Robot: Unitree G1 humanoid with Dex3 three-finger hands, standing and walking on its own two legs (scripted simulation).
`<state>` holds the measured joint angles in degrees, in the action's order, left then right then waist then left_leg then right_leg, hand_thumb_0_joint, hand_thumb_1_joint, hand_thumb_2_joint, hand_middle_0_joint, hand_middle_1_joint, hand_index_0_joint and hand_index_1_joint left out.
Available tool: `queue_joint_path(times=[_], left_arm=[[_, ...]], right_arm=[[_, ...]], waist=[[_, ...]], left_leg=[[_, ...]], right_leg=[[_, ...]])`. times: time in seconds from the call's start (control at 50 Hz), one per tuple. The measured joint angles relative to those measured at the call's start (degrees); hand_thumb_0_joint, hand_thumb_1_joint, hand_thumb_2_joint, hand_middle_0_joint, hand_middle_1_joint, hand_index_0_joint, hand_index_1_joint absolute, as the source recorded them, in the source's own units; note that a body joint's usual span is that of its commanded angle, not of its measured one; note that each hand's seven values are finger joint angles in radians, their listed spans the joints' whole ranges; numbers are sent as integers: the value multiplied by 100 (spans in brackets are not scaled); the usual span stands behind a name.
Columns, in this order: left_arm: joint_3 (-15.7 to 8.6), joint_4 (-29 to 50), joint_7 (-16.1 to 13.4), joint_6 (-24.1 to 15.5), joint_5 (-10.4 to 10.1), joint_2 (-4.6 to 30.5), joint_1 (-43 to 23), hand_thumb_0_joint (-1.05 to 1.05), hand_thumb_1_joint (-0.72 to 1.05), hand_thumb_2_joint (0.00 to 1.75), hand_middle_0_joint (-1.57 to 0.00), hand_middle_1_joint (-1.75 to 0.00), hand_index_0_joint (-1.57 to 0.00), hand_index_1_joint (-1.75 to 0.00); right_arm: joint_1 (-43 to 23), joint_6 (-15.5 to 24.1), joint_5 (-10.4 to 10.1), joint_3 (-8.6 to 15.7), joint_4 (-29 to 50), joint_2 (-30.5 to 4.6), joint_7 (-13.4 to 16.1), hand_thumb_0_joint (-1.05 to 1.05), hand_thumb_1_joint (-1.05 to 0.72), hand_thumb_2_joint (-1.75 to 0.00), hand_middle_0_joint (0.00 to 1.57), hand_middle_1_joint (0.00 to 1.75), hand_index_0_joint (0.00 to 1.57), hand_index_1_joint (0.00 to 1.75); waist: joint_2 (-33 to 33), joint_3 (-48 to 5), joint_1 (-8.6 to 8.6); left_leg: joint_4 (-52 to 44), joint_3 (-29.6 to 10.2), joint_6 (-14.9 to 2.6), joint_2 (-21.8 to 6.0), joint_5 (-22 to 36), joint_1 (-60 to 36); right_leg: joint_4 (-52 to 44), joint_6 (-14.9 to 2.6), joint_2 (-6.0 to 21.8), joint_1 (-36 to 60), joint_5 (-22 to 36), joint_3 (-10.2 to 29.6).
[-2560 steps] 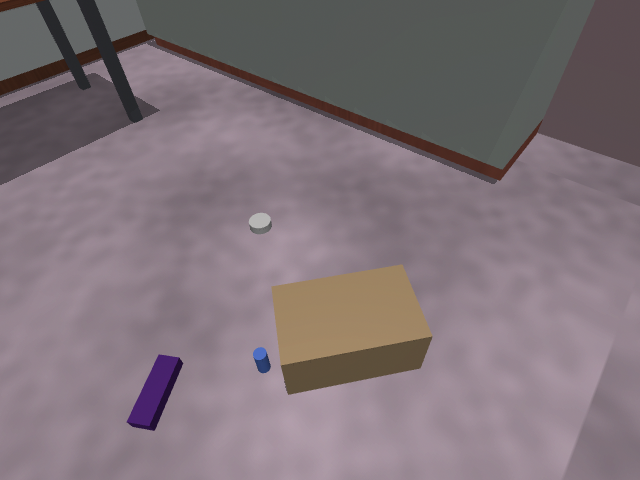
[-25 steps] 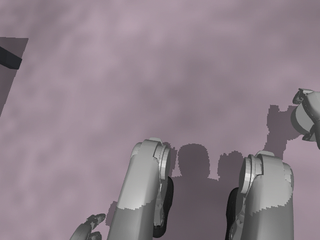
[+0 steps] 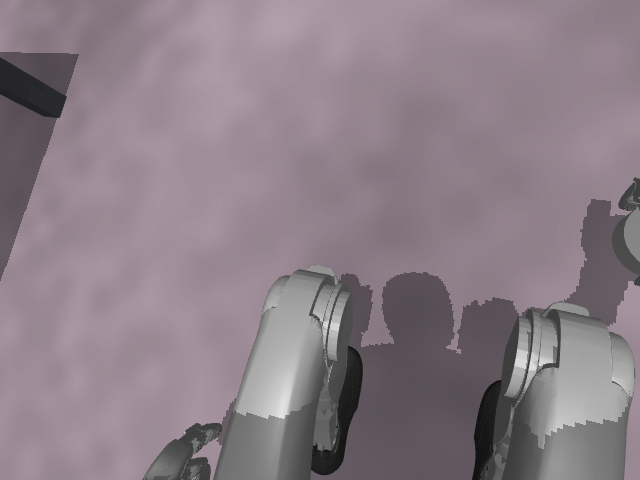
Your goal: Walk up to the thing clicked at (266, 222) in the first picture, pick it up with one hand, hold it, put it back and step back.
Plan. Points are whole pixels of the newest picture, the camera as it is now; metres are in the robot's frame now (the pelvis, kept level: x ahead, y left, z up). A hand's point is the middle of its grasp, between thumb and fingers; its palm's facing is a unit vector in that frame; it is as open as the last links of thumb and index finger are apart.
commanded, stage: rest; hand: right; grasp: from above
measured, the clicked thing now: out of the picture +0.42 -0.32 -0.22
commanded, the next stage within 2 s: open in 1.44 s
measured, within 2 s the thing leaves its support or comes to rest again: neither
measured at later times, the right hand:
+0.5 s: hand out of the picture +0.41 -0.31 -0.24, palm faces -0.45 +0.15 -0.88, open 11.2 cm
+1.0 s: hand (631, 241) +0.42 -0.30 -0.26, palm faces -0.44 +0.14 -0.89, open 11.2 cm
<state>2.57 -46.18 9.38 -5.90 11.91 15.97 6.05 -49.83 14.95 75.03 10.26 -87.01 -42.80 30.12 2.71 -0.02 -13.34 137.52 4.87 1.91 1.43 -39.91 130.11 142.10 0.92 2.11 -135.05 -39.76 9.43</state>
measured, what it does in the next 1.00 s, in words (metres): stands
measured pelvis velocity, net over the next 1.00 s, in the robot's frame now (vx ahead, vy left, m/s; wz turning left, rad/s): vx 0.00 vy -0.01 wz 0.08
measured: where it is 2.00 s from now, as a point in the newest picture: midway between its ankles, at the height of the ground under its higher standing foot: (407, 452)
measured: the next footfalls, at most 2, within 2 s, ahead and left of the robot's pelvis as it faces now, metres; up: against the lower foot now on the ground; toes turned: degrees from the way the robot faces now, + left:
none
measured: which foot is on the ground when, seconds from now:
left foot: down 0.00-1.00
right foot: down 0.00-1.00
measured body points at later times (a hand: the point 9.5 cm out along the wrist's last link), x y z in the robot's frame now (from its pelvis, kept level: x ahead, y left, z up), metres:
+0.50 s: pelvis +0.00 +0.00 -0.02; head +0.25 -0.10 +0.34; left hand +0.06 +0.27 -0.11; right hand +0.43 -0.32 -0.19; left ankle +0.10 +0.12 -0.28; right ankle +0.07 -0.13 -0.28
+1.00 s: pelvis +0.00 -0.01 -0.03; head +0.26 -0.11 +0.33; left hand +0.05 +0.26 -0.10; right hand +0.44 -0.31 -0.21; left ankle +0.10 +0.12 -0.28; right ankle +0.07 -0.13 -0.28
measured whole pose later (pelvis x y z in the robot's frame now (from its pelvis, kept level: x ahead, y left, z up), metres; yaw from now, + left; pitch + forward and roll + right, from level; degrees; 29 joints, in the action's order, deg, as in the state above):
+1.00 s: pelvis +0.00 -0.01 -0.03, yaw +5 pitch +27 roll +12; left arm 10.9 -45.1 16.4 -13.7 18.2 17.9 2.9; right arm -51.7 15.0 75.9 12.5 -97.8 -51.5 38.9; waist 6.5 6.7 -18.0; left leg 141.0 8.5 3.4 3.1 -40.3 129.0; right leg 149.6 0.7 2.0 -135.8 -42.1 14.6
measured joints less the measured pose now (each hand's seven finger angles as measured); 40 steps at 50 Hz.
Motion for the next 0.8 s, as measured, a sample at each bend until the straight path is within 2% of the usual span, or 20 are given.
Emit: queue_joint_path(times=[0.08, 0.2, 0.4, 0.48, 0.56, 0.64, 0.72, 0.8], left_arm=[[46, -9, 49, -46, 80, 4, -48, 0, 91, 90, -20, -30, -20, -30], [163, -12, 147, -123, 186, 25, -117, 0, 91, 90, -20, -30, -20, -30], [369, 70, 274, -235, 359, 45, -188, 0, 90, 89, -20, -30, -20, -30], [422, 61, 316, -289, 425, 61, -224, 0, 90, 89, -20, -30, -20, -30], [488, 4, 374, -350, 480, 82, -244, 0, 90, 89, -20, -30, -20, -30], [559, 1, 426, -415, 540, 88, -284, 0, 90, 90, -20, -30, -20, -30], [631, 9, 508, -519, 588, 115, -309, 0, 90, 90, -20, -30, -20, -30], [700, 47, 575, -626, 612, 139, -332, 0, 90, 90, -20, -30, -20, -30]], right_arm=[[25, 1, 51, 127, -1, -54, 74, 0, 22, -68, 44, 73, 58, 76], [-104, -20, 29, 177, -278, -211, 200, 0, 22, -67, 44, 73, 58, 76], [-101, 66, 145, 272, -603, -463, 354, 0, 21, -67, 44, 73, 58, 76], [-54, 119, 175, 381, -653, -572, 467, 0, 21, -67, 44, 73, 58, 76], [-72, 112, 149, 199, -746, -600, 552, 0, 21, -67, 43, 73, 58, 76], [-47, 143, 225, 287, -818, -661, 685, 0, 21, -67, 43, 73, 58, 76], [-145, 91, 202, 153, -968, -711, 763, 0, 21, -67, 43, 73, 58, 76], [-171, 82, 207, 273, -1022, -798, 835, 0, 21, -67, 43, 73, 58, 76]], waist=[[28, 86, -38], [71, 166, -104], [165, 306, -210], [227, 381, -246], [274, 396, -264], [299, 428, -310], [321, 480, -357], [349, 566, -415]], left_leg=[[72, 26, 12, 16, -13, 22], [181, 89, 33, 44, -12, 67], [300, 177, 65, 76, -25, 60], [345, 218, 76, 89, -26, 39], [380, 237, 86, 100, -37, 34], [384, 270, 96, 115, -44, 11], [397, 283, 111, 123, -55, -13], [397, 311, 127, 144, -55, -52]], right_leg=[[99, 3, 1, -30, -31, 41], [272, 4, -4, -105, -60, 132], [483, 4, -20, -150, -110, 259], [566, 14, -29, -147, -128, 318], [623, 15, -31, -152, -151, 348], [662, 14, -29, -141, -178, 391], [697, 4, -31, -132, -196, 411], [733, 0, -21, -100, -223, 450]])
